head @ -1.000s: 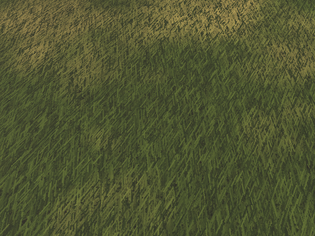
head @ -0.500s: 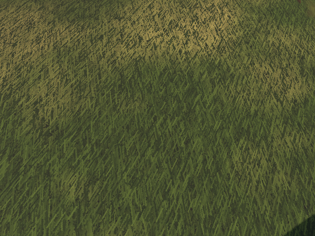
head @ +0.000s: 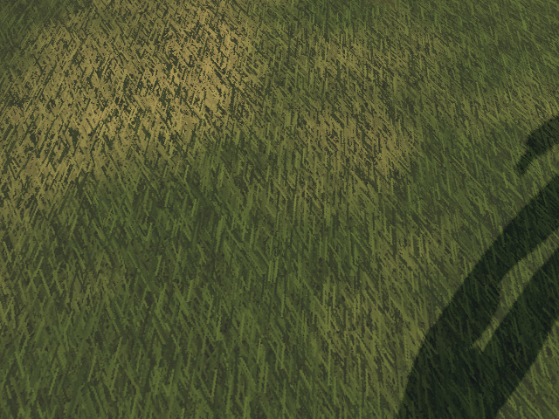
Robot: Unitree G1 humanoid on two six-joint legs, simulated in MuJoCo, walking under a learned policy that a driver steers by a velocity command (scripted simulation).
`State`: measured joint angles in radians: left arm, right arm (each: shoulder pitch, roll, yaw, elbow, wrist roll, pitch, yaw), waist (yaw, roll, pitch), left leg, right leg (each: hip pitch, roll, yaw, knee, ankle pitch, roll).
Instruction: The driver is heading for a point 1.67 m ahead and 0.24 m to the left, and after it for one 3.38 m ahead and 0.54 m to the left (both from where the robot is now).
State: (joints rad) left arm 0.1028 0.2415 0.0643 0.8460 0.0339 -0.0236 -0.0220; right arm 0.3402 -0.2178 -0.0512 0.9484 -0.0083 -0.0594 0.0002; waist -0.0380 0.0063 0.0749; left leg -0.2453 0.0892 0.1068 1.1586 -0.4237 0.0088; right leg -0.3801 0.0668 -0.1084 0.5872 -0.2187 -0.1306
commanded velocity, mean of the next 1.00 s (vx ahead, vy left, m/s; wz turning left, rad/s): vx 0.50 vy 0.00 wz -0.08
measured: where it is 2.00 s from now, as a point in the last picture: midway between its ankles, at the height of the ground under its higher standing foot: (273, 294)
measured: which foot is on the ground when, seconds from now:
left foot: up 0.00-0.46, down 0.48-1.00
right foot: down 0.00-0.50, up 0.52-1.00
